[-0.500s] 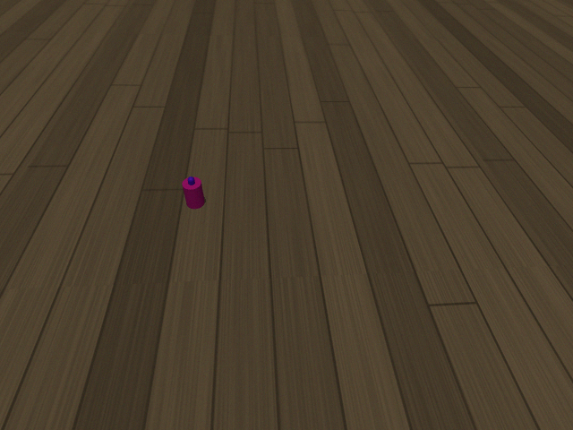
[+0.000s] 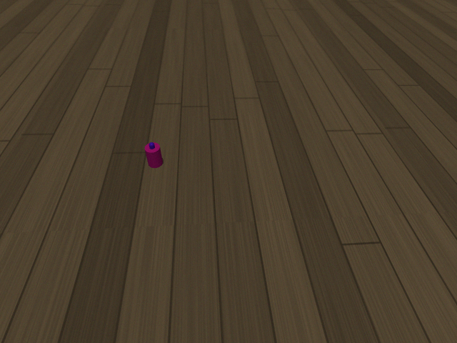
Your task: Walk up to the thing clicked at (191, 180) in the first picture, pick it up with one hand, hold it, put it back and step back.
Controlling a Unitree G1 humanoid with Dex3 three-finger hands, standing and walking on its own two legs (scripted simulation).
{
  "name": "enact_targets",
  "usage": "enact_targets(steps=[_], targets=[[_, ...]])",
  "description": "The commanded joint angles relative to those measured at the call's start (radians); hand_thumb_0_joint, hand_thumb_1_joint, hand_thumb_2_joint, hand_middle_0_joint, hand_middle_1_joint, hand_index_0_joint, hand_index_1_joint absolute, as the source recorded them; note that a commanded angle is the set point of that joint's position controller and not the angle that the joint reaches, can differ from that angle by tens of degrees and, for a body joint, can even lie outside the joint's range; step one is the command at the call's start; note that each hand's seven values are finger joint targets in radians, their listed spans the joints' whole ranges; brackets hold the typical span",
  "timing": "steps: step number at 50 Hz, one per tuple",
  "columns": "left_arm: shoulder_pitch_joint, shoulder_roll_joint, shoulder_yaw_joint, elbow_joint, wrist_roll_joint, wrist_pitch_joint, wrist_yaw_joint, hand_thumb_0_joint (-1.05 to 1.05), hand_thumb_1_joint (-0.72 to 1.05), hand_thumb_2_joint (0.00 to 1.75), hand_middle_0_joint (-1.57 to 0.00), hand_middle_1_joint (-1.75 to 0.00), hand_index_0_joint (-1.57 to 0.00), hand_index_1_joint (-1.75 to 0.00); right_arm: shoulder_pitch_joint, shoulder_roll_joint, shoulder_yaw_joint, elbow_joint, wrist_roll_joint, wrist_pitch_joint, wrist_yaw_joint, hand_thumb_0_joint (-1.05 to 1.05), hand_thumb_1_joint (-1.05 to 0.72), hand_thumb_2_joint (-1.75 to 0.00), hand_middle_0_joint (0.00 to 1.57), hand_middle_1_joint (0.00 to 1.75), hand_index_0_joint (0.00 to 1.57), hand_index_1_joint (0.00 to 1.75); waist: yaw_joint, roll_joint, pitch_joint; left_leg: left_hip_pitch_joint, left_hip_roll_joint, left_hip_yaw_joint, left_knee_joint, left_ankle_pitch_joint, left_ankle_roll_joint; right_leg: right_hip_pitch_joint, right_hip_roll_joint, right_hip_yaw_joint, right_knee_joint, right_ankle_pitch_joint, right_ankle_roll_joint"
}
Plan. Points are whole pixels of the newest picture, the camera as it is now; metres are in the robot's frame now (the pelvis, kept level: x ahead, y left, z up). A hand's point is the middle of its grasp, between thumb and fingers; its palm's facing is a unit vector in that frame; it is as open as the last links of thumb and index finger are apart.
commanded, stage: stand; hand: left
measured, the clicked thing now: (153, 153) +1.26 +0.40 -0.70
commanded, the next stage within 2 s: walk up in 0.62 s
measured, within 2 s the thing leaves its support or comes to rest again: neither
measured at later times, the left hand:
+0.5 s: hand out of the picture +0.07 +0.25 -0.16, palm faces -0.02 -0.94 -0.34, open 7.4 cm
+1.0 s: hand out of the picture +0.08 +0.37 -0.18, palm faces +0.09 -0.92 -0.38, open 7.4 cm
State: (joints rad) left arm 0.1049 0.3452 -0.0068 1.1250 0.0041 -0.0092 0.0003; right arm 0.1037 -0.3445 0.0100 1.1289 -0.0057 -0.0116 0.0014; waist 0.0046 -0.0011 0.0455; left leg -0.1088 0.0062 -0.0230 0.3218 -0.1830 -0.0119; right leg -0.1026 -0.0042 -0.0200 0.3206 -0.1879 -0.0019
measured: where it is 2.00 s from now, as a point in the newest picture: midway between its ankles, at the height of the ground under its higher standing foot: (195, 278)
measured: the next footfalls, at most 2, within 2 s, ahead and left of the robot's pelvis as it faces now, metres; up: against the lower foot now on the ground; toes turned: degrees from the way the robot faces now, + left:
left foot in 0.92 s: +0.17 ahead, +0.20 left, +0.00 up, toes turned +10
right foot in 1.38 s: +0.44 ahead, -0.03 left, +0.00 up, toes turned +4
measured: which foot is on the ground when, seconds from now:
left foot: down 0.00-0.68, up 0.70-0.90, down 0.92-1.00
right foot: down 0.00-0.96, up 0.98-1.00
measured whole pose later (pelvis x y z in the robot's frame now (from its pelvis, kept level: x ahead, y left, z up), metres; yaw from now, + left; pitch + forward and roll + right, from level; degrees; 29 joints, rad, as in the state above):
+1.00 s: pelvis +0.08 +0.07 -0.03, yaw +6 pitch -2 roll +0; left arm 0.28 0.47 0.09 1.00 0.03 -0.01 -0.05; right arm 0.24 -0.43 -0.11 0.95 -0.03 -0.06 0.08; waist 0.01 -0.05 0.05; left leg -0.36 0.04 0.06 0.67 -0.27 0.01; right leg -0.19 -0.10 0.00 0.87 -0.51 -0.05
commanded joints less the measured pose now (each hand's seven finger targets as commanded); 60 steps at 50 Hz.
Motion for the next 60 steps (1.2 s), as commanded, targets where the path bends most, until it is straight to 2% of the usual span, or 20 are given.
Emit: enact_targets(steps=[1, 20, 30, 31, 32, 33, 34, 35, 37, 40, 42, 44, 46, 47, 48, 49, 51, 54, 57, 60], targets=[[-0.034, 0.214, 0.045, -0.063, 0.004, -0.026, 0.012, 0.00, 0.90, 0.90, -0.20, -0.30, -0.20, -0.30, -0.036, -0.205, -0.044, -0.062, -0.002, -0.017, -0.013, 0.00, -0.90, -0.90, 0.20, 0.30, 0.20, 0.30, -0.006, -0.011, -0.071, 0.001, 0.115, -0.081, -0.040, 0.159, 0.031, 0.020, -0.131, 0.092, -0.048, 0.148, -0.025], [-0.025, 0.211, 0.045, -0.063, 0.006, -0.023, 0.009, 0.00, 0.90, 0.90, -0.20, -0.30, -0.20, -0.30, -0.036, -0.210, -0.046, -0.061, -0.003, -0.021, -0.013, 0.00, -0.90, -0.90, 0.20, 0.30, 0.20, 0.30, 0.000, 0.005, -0.056, -0.007, 0.115, -0.086, -0.058, 0.126, 0.029, 0.010, -0.126, 0.092, -0.054, 0.101, -0.025], [-0.022, 0.214, 0.043, -0.066, 0.005, -0.026, 0.011, 0.00, 0.90, 0.90, -0.20, -0.30, -0.20, -0.30, -0.024, -0.212, -0.046, -0.062, -0.003, -0.020, -0.013, 0.00, -0.90, -0.90, 0.20, 0.30, 0.20, 0.30, -0.004, -0.004, -0.073, 0.013, 0.118, -0.080, -0.042, 0.169, 0.029, 0.021, -0.133, 0.095, -0.050, 0.156, -0.026], [0.052, 0.322, 0.116, -0.109, 0.014, -0.043, -0.017, 0.00, 0.90, 0.90, -0.20, -0.30, -0.20, -0.30, 0.041, -0.288, -0.105, -0.113, -0.017, -0.030, 0.016, 0.00, -0.90, -0.90, 0.20, 0.30, 0.20, 0.30, 0.015, -0.011, -0.161, -0.068, 0.064, -0.100, 0.061, -0.339, 0.106, 0.115, -0.079, 0.068, 0.042, -0.338, -0.061], [0.099, 0.321, 0.125, -0.100, 0.025, -0.048, -0.025, 0.00, 0.90, 0.90, -0.20, -0.30, -0.20, -0.30, -0.001, -0.291, -0.109, -0.129, -0.025, -0.027, 0.030, 0.00, -0.90, -0.90, 0.20, 0.30, 0.20, 0.30, 0.053, 0.012, -0.077, -0.263, 0.062, -0.105, 0.104, -0.465, 0.110, 0.132, -0.126, 0.138, 0.036, -0.484, -0.093], [0.142, 0.340, 0.140, -0.102, 0.028, -0.052, -0.028, 0.00, 0.90, 0.90, -0.20, -0.30, -0.20, -0.30, -0.085, -0.267, -0.109, -0.171, -0.031, -0.024, 0.038, 0.00, -0.90, -0.90, 0.20, 0.30, 0.20, 0.30, 0.091, -0.039, 0.017, -0.454, 0.030, -0.048, 0.210, -0.418, 0.087, 0.153, -0.203, 0.245, -0.039, -0.592, -0.140], [0.166, 0.372, 0.154, -0.118, 0.033, -0.057, -0.027, 0.00, 0.90, 0.90, -0.20, -0.30, -0.20, -0.30, -0.140, -0.225, -0.104, -0.216, -0.036, -0.022, 0.043, 0.00, -0.90, -0.90, 0.20, 0.30, 0.20, 0.30, 0.128, -0.172, 0.083, -0.599, 0.006, 0.031, 0.462, -0.296, 0.061, 0.158, -0.367, 0.416, -0.196, -0.661, -0.219], [0.141, 0.370, 0.155, -0.153, 0.038, -0.068, -0.026, 0.00, 0.90, 0.90, -0.20, -0.30, -0.20, -0.30, -0.136, -0.222, -0.106, -0.228, -0.043, -0.025, 0.045, 0.00, -0.90, -0.90, 0.20, 0.30, 0.20, 0.30, 0.121, -0.129, 0.120, -0.660, 0.068, -0.032, 0.536, -0.262, 0.044, 0.133, -0.455, 0.487, -0.241, -0.599, -0.272], [0.092, 0.333, 0.151, -0.188, 0.032, -0.077, -0.027, 0.00, 0.90, 0.90, -0.20, -0.30, -0.20, -0.30, -0.036, -0.264, -0.125, -0.215, -0.030, -0.034, 0.059, 0.00, -0.90, -0.90, 0.20, 0.30, 0.20, 0.30, 0.061, -0.042, 0.066, -0.582, 0.104, -0.073, 0.556, -0.215, 0.034, 0.129, -0.375, 0.371, -0.218, -0.492, -0.250], [0.020, 0.358, 0.157, -0.237, 0.040, -0.081, -0.038, 0.00, 0.90, 0.90, -0.20, -0.30, -0.20, -0.30, 0.027, -0.254, -0.138, -0.224, -0.027, -0.039, 0.085, 0.00, -0.90, -0.90, 0.20, 0.30, 0.20, 0.30, 0.012, -0.152, 0.043, -0.404, 0.127, -0.028, 0.421, -0.211, 0.020, 0.018, -0.316, 0.185, -0.189, -0.386, -0.211], [0.025, 0.353, 0.154, -0.253, 0.037, -0.077, -0.047, 0.00, 0.90, 0.90, -0.20, -0.30, -0.20, -0.30, 0.036, -0.243, -0.145, -0.234, -0.027, -0.043, 0.092, 0.00, -0.90, -0.90, 0.20, 0.30, 0.20, 0.30, 0.011, -0.148, 0.041, -0.272, 0.090, 0.029, 0.309, -0.140, 0.011, -0.076, -0.255, 0.076, -0.127, -0.317, -0.181], [0.003, 0.353, 0.153, -0.262, 0.032, -0.068, -0.055, 0.00, 0.90, 0.90, -0.20, -0.30, -0.20, -0.30, 0.141, -0.237, -0.158, -0.211, -0.028, -0.042, 0.089, 0.00, -0.90, -0.90, 0.20, 0.30, 0.20, 0.30, -0.048, -0.112, 0.027, -0.082, 0.052, 0.109, 0.241, 0.004, 0.009, -0.206, -0.230, 0.009, -0.031, -0.363, -0.158], [0.051, 0.294, 0.133, -0.263, 0.034, -0.055, -0.057, 0.00, 0.90, 0.90, -0.20, -0.30, -0.20, -0.30, 0.260, -0.279, -0.182, -0.173, -0.035, -0.050, 0.074, 0.00, -0.90, -0.90, 0.20, 0.30, 0.20, 0.30, -0.092, 0.035, -0.032, 0.161, -0.017, 0.152, 0.240, -0.096, 0.031, -0.348, -0.162, -0.068, 0.234, -0.291, -0.137], [0.085, 0.232, 0.115, -0.270, 0.035, -0.050, -0.061, 0.00, 0.90, 0.90, -0.20, -0.30, -0.20, -0.30, 0.380, -0.346, -0.203, -0.154, -0.039, -0.056, 0.058, 0.00, -0.90, -0.90, 0.20, 0.30, 0.20, 0.30, -0.148, 0.231, -0.065, 0.283, 0.065, -0.040, 0.138, -0.343, 0.089, -0.484, -0.089, -0.118, 0.577, -0.240, -0.101], [0.067, 0.200, 0.106, -0.300, 0.014, -0.052, -0.057, 0.00, 0.90, 0.90, -0.20, -0.30, -0.20, -0.30, 0.414, -0.452, -0.211, -0.185, -0.037, -0.067, 0.052, 0.00, -0.90, -0.90, 0.20, 0.30, 0.20, 0.30, -0.159, 0.402, -0.057, 0.213, 0.339, -0.660, -0.160, -0.667, 0.201, -0.640, 0.060, -0.027, 0.837, -0.421, -0.062], [0.022, 0.298, 0.117, -0.301, 0.021, -0.052, -0.045, 0.00, 0.90, 0.90, -0.20, -0.30, -0.20, -0.30, 0.317, -0.475, -0.216, -0.223, -0.005, -0.067, 0.052, 0.00, -0.90, -0.90, 0.20, 0.30, 0.20, 0.30, -0.125, 0.217, -0.010, 0.064, 0.432, -0.804, -0.224, -0.738, 0.295, -0.590, -0.025, 0.119, 0.891, -0.391, -0.071], [0.120, 0.319, 0.110, -0.248, -0.005, -0.047, -0.046, 0.00, 0.90, 0.90, -0.20, -0.30, -0.20, -0.30, 0.191, -0.393, -0.174, -0.266, -0.005, -0.080, 0.039, 0.00, -0.90, -0.90, 0.20, 0.30, 0.20, 0.30, -0.030, 0.082, 0.040, 0.019, 0.330, -0.487, -0.140, -0.545, 0.231, -0.584, -0.090, 0.146, 0.870, -0.212, -0.057], [0.181, 0.317, 0.117, -0.216, 0.004, -0.042, -0.064, 0.00, 0.90, 0.90, -0.20, -0.30, -0.20, -0.30, 0.183, -0.337, -0.153, -0.279, -0.004, -0.092, 0.035, 0.00, -0.90, -0.90, 0.20, 0.30, 0.20, 0.30, -0.006, 0.124, 0.041, -0.087, 0.247, -0.240, -0.150, -0.290, 0.194, -0.443, -0.114, 0.086, 0.722, -0.101, -0.015], [0.135, 0.297, 0.117, -0.252, 0.011, -0.037, -0.079, 0.00, 0.90, 0.90, -0.20, -0.30, -0.20, -0.30, 0.211, -0.335, -0.152, -0.293, -0.007, -0.101, 0.034, 0.00, -0.90, -0.90, 0.20, 0.30, 0.20, 0.30, -0.019, 0.140, 0.075, -0.069, 0.233, -0.167, -0.172, -0.205, 0.215, -0.453, -0.125, 0.058, 0.578, -0.055, 0.014], [0.041, 0.278, 0.116, -0.298, 0.016, -0.042, -0.090, 0.00, 0.90, 0.90, -0.20, -0.30, -0.20, -0.30, 0.244, -0.343, -0.155, -0.306, 0.000, -0.105, 0.035, 0.00, -0.90, -0.90, 0.20, 0.30, 0.20, 0.30, -0.047, 0.120, 0.087, -0.023, 0.246, -0.145, -0.163, -0.144, 0.234, -0.469, -0.133, 0.039, 0.438, -0.008, 0.004]])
